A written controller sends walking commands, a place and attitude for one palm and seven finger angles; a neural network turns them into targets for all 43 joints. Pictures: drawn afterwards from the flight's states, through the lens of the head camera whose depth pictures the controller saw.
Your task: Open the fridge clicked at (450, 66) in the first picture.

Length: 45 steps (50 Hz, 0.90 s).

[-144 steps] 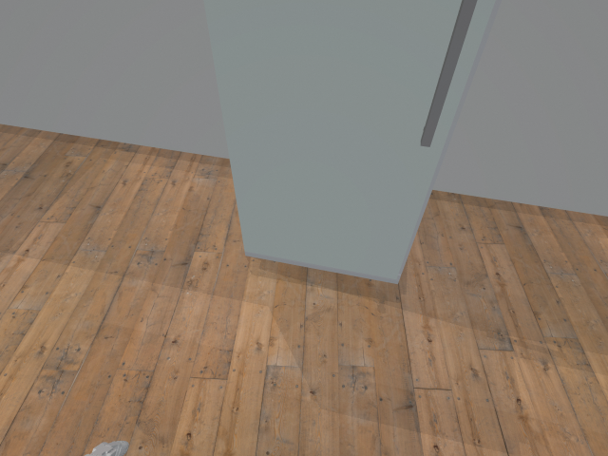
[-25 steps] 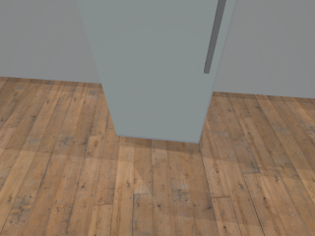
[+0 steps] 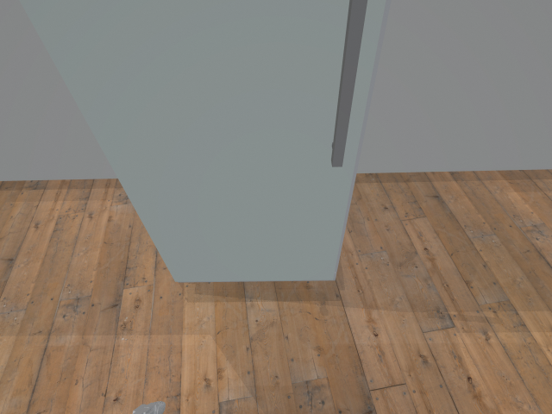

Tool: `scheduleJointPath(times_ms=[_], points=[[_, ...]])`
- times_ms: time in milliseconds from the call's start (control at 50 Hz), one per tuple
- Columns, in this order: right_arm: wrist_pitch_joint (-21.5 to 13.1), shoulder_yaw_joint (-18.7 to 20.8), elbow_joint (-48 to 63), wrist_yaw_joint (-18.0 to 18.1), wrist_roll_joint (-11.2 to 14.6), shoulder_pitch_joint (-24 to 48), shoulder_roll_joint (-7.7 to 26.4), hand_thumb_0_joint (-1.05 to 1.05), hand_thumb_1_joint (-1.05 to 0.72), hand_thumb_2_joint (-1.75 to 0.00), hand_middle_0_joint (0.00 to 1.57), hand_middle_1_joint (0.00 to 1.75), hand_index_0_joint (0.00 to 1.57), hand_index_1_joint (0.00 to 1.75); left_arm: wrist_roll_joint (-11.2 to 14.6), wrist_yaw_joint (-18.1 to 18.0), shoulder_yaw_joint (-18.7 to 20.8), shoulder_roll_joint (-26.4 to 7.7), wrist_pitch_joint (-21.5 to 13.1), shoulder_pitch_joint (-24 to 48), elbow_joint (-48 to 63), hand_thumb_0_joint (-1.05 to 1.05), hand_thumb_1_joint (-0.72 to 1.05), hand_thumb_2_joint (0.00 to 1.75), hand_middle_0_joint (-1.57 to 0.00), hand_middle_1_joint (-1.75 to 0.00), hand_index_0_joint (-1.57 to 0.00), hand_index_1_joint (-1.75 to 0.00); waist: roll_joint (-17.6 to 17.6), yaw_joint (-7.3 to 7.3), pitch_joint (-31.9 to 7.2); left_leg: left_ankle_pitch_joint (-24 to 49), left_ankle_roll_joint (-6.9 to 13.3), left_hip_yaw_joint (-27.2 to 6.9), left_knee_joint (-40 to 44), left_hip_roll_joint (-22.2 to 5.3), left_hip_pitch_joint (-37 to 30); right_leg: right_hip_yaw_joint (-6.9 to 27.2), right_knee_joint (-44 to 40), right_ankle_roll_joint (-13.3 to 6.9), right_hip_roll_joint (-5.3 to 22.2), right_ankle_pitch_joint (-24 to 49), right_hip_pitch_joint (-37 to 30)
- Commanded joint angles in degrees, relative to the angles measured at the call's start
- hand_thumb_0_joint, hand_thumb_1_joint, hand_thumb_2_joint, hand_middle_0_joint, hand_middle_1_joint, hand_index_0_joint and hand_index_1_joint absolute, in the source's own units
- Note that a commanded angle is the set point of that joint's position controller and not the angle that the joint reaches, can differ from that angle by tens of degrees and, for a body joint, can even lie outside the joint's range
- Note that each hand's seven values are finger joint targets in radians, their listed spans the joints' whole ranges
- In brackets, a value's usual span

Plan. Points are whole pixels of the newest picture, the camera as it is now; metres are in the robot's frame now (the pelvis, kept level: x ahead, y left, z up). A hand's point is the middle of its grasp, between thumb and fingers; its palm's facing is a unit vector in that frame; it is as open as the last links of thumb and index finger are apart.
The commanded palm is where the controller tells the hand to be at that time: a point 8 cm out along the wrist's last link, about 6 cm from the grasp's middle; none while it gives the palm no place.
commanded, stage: take the last steps up to it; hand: right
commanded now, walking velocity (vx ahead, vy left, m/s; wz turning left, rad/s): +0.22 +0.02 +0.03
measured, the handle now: (347, 64) +0.64 -0.12 +0.19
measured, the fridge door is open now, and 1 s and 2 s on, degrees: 0 0 0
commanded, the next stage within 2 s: come to a stop and stand still in 0.14 s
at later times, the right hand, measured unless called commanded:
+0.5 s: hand (388, 369) +0.23 -0.18 -0.17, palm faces -0.01 +0.97 -0.23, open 7.3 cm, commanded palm none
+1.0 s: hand out of the picture +0.13 -0.23 -0.17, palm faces +0.01 +0.98 -0.17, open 7.4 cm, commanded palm none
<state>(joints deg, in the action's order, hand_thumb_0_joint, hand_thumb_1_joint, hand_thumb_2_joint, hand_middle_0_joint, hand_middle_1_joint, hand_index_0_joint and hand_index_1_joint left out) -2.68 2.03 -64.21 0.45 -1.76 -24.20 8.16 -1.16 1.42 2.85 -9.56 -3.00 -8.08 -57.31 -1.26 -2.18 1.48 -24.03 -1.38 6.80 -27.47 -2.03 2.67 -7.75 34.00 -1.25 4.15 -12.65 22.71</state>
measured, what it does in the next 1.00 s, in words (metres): walks ahead: left foot, then right foot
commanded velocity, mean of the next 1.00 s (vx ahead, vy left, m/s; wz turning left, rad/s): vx -0.04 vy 0.04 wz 0.00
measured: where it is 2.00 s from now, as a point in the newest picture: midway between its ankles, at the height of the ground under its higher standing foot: outside the picture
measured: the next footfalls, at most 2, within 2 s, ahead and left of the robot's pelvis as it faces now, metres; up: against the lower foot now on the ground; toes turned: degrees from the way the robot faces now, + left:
left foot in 0.40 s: +0.25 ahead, +0.14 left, +0.00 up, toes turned +8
right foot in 0.70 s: +0.15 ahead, -0.13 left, +0.00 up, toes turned -2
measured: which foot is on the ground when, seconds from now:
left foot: down 0.00-0.00, up 0.02-0.38, down 0.40-0.70, up 0.72-1.00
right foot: down 0.00-0.42, up 0.44-0.68, down 0.70-1.00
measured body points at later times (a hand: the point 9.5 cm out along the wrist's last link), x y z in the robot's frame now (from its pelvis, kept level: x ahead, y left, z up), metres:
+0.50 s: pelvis +0.15 +0.00 +0.00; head +0.18 +0.01 +0.45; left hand +0.11 +0.22 -0.16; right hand +0.23 -0.23 -0.15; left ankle +0.21 +0.13 -0.73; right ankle +0.07 -0.10 -0.70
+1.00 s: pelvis +0.12 -0.04 +0.02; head +0.14 -0.07 +0.47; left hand +0.14 +0.19 -0.12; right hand +0.14 -0.29 -0.15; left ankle +0.08 +0.10 -0.68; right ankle +0.12 -0.14 -0.73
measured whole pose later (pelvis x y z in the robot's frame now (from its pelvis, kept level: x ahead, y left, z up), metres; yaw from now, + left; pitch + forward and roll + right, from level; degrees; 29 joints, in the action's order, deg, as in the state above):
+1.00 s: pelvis +0.12 -0.04 +0.02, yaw +1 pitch +0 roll +1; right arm 4.4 3.8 -60.8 0.2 -1.5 -15.4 12.1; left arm -1.4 -2.5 2.3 -7.7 -0.7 -14.8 -59.6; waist -2.5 1.0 1.6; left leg -23.8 -2.7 1.1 -46.4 -1.5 18.3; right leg -5.7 23.7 -2.4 1.5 -13.0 10.7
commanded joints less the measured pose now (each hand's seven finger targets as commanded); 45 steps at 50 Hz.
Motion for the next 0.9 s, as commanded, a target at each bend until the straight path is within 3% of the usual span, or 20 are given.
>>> scheduleJointPath(times_ms=[0, 20, 60, 120, 240, 320, 360, 380, 400, 420, 440, 500, 580, 640, 660, 680, 700, 760, 800, 880], points=[[-0.9, 0.8, 6.1, 0.0, 0.9, 1.3, 5.0, 0.00, -0.90, -0.90, 0.20, 0.30, 0.20, 0.30, -0.4, -2.3, 3.1, -15.2, -0.1, -23.7, -3.8, 0.00, 0.90, 0.90, -0.20, -0.30, -0.20, -0.30, 18.4, 9.57, -7.8, -10.2, 2.2, -2.1, -38.9, 1.6, 31.3, 30.8, -17.9, -11.4, 22.5, 3.3, -32.4], [-0.7, 1.1, 6.0, 0.1, 0.7, 4.7, 5.4, 0.00, -0.90, -0.90, 0.20, 0.30, 0.20, 0.30, -0.1, -2.8, 2.6, -12.9, -0.2, -20.2, -3.6, 0.00, 0.90, 0.90, -0.20, -0.30, -0.20, -0.30, 12.5, 8.96, -4.0, -7.1, 2.6, -5.0, -44.2, -1.2, 34.4, 29.7, -19.1, -11.4, 22.1, 4.0, -27.2], [-0.2, 1.4, 4.7, -0.6, 0.3, 4.9, 4.4, 0.00, -0.90, -0.90, 0.20, 0.30, 0.20, 0.30, -0.1, -2.9, 1.0, -7.7, -1.0, -12.5, -1.8, 0.00, 0.90, 0.90, -0.20, -0.30, -0.20, -0.30, 6.6, 5.06, 1.4, 0.9, 1.6, -6.5, -44.0, -5.1, 33.4, 20.1, -20.4, -9.7, 18.2, 7.5, -18.3], [1.3, 1.0, 3.1, -0.8, 0.1, 1.6, 2.1, 0.00, -0.90, -0.90, 0.20, 0.30, 0.20, 0.30, 0.2, -3.0, 0.3, -5.4, -1.8, -9.8, -2.0, 0.00, 0.90, 0.90, -0.20, -0.30, -0.20, -0.30, 7.2, 1.91, 0.3, 4.9, 0.2, -4.8, -35.8, -5.6, 26.4, 8.7, -20.5, -7.7, 13.3, 17.1, -12.8], [2.2, 0.7, 5.3, -0.5, 0.1, 7.1, 1.5, 0.00, -0.90, -0.90, 0.20, 0.30, 0.20, 0.30, -0.1, -3.2, 0.4, -5.3, -1.1, -11.3, -3.1, 0.00, 0.90, 0.90, -0.20, -0.30, -0.20, -0.30, 7.9, 2.30, 3.1, 10.9, -0.5, -2.4, -18.1, -4.6, 23.7, 4.2, -19.3, -7.8, 11.4, 25.6, -13.5], [2.5, 0.6, 4.7, 0.5, 0.3, 6.3, 3.9, 0.00, -0.90, -0.90, 0.20, 0.30, 0.20, 0.30, -0.1, -3.9, 0.5, -7.0, 0.3, -9.2, -3.8, 0.00, 0.90, 0.90, -0.20, -0.30, -0.20, -0.30, 7.2, 0.66, 1.9, 16.6, 0.2, -1.7, -4.4, -2.2, 12.5, 3.5, -11.2, -4.7, 9.9, 33.3, -13.7], [2.2, 1.1, 4.2, 1.2, 0.1, 3.4, 7.9, 0.00, -0.90, -0.90, 0.20, 0.30, 0.20, 0.30, 0.6, -3.8, 0.6, -5.2, 1.1, -10.7, -4.1, 0.00, 0.90, 0.90, -0.20, -0.30, -0.20, -0.30, 2.4, -0.27, -0.7, 37.5, 0.8, -4.8, 1.1, -5.5, 4.5, 2.6, -5.0, -0.9, 6.1, 21.7, -11.0], [2.1, 1.5, 4.6, 1.5, 0.0, 3.4, 10.6, 0.00, -0.90, -0.90, 0.20, 0.30, 0.20, 0.30, 0.9, -3.5, 0.9, -3.9, 1.7, -13.0, -4.1, 0.00, 0.90, 0.90, -0.20, -0.30, -0.20, -0.30, -2.7, 0.75, -2.6, 55.0, 4.3, -11.3, -2.0, -12.2, 0.2, 1.9, 0.3, 0.9, 2.2, 8.8, -6.0], [2.2, 1.9, 5.0, 1.6, 0.3, 3.9, 12.5, 0.00, -0.90, -0.90, 0.20, 0.30, 0.20, 0.30, 1.2, -3.2, 1.1, -2.9, 2.6, -15.4, -4.2, 0.00, 0.90, 0.90, -0.20, -0.30, -0.20, -0.30, -4.9, 1.63, -2.6, 68.0, 8.3, -13.2, -2.0, -18.6, -0.3, 1.9, 5.5, 1.8, -1.4, -5.7, -3.6], [2.0, 2.4, 4.9, 1.8, 0.4, 3.1, 13.8, 0.00, -0.90, -0.90, 0.20, 0.30, 0.20, 0.30, 1.2, -3.6, 1.3, -2.2, 3.7, -14.6, -4.0, 0.00, 0.90, 0.90, -0.20, -0.30, -0.20, -0.30, -12.3, 0.46, -6.2, 74.1, 12.9, -15.8, 0.0, -21.7, -1.6, 1.6, 15.4, 2.7, -2.8, -20.6, -2.8], [2.2, 2.6, 5.3, 2.1, 0.4, 3.5, 13.6, 0.00, -0.90, -0.90, 0.20, 0.30, 0.20, 0.30, 1.2, -3.8, 1.5, -3.0, 4.1, -12.0, -3.0, 0.00, 0.90, 0.90, -0.20, -0.30, -0.20, -0.30, -14.8, -1.03, -7.3, 73.6, 15.1, -17.8, 1.2, -22.9, -0.4, 4.9, 23.3, 2.3, -3.0, -25.2, -1.3], [3.3, 3.2, 8.6, 2.9, 0.1, 10.7, 12.7, 0.00, -0.90, -0.90, 0.20, 0.30, 0.20, 0.30, 1.1, -3.5, 1.8, -3.2, 4.9, -10.0, -2.1, 0.00, 0.90, 0.90, -0.20, -0.30, -0.20, -0.30, -5.5, 0.50, -7.2, 58.7, 14.6, -13.9, 2.0, -21.1, 2.3, 9.1, 30.0, 2.7, -2.2, -21.6, 2.1], [4.1, 3.5, 11.7, 2.5, -0.5, 15.7, 12.7, 0.00, -0.90, -0.90, 0.20, 0.30, 0.20, 0.30, 0.7, -2.7, 1.5, -1.8, 5.3, -12.3, -1.1, 0.00, 0.90, 0.90, -0.20, -0.30, -0.20, -0.30, -10.2, 2.61, -6.3, 39.5, 11.1, -10.4, 3.8, -17.5, 11.9, 5.9, 18.4, 3.3, -2.4, -16.7, -3.9], [4.7, 3.6, 12.2, 1.9, 0.2, 16.9, 11.3, 0.00, -0.90, -0.90, 0.20, 0.30, 0.20, 0.30, 0.6, -2.5, 1.4, -1.7, 4.1, -18.0, -2.0, 0.00, 0.90, 0.90, -0.20, -0.30, -0.20, -0.30, -9.0, 5.47, -6.3, 20.5, 5.7, -7.5, -1.2, -12.4, 17.5, 2.8, -3.3, 2.9, -2.9, -2.0, -13.5], [5.3, 2.9, 12.7, 1.5, 0.8, 15.5, 8.3, 0.00, -0.90, -0.90, 0.20, 0.30, 0.20, 0.30, 0.3, -2.5, 1.7, -4.7, 3.4, -17.1, -1.5, 0.00, 0.90, 0.90, -0.20, -0.30, -0.20, -0.30, 2.0, 5.04, -4.0, 8.7, 2.9, -4.8, -7.9, -7.4, 23.2, 9.5, -11.9, 1.7, 1.9, -2.6, -15.0], [5.8, 2.3, 13.9, 1.4, 1.3, 15.2, 4.4, 0.00, -0.90, -0.90, 0.20, 0.30, 0.20, 0.30, -0.4, -2.6, 2.6, -9.7, 2.9, -14.4, 1.0, 0.00, 0.90, 0.90, -0.20, -0.30, -0.20, -0.30, 19.3, 5.06, 1.1, -6.4, -1.0, -1.8, -18.3, 0.2, 28.3, 27.1, -22.1, -2.7, 15.2, -4.1, -5.9], [6.3, 2.3, 14.3, 1.6, 0.6, 16.2, 5.9, 0.00, -0.90, -0.90, 0.20, 0.30, 0.20, 0.30, -0.8, -3.4, 2.5, -10.9, 2.8, -10.6, 2.8, 0.00, 0.90, 0.90, -0.20, -0.30, -0.20, -0.30, 16.1, 4.80, 4.2, -6.1, -0.8, -8.4, -26.2, -0.1, 25.9, 30.7, -25.1, -6.0, 19.4, -5.0, 1.3], [5.8, 3.1, 9.8, 0.5, 0.3, 11.2, 6.9, 0.00, -0.90, -0.90, 0.20, 0.30, 0.20, 0.30, -0.8, -4.2, 1.0, -7.9, 2.1, -3.8, 3.1, 0.00, 0.90, 0.90, -0.20, -0.30, -0.20, -0.30, 8.8, 1.31, 3.8, 3.6, -1.2, -11.2, -33.6, 0.0, 26.5, 20.2, -22.4, -5.2, 12.2, -4.9, -3.6], [5.3, 2.7, 8.3, -0.1, 0.3, 9.9, 6.6, 0.00, -0.90, -0.90, 0.20, 0.30, 0.20, 0.30, -0.4, -4.4, 0.9, -7.1, 1.7, -5.4, 2.3, 0.00, 0.90, 0.90, -0.20, -0.30, -0.20, -0.30, 7.2, 2.00, 2.0, 4.9, -1.7, -9.7, -30.5, -0.2, 27.4, 16.5, -20.8, -5.9, 11.3, 3.9, -11.0], [5.4, 2.1, 8.7, -0.3, 0.4, 11.9, 5.7, 0.00, -0.90, -0.90, 0.20, 0.30, 0.20, 0.30, -0.5, -4.9, 1.5, -8.3, 1.9, -11.2, -0.4, 0.00, 0.90, 0.90, -0.20, -0.30, -0.20, -0.30, 7.6, 4.71, 0.6, 1.7, -1.8, -8.2, -23.6, -0.7, 26.8, 16.9, -19.2, -8.0, 13.8, 14.7, -19.8]])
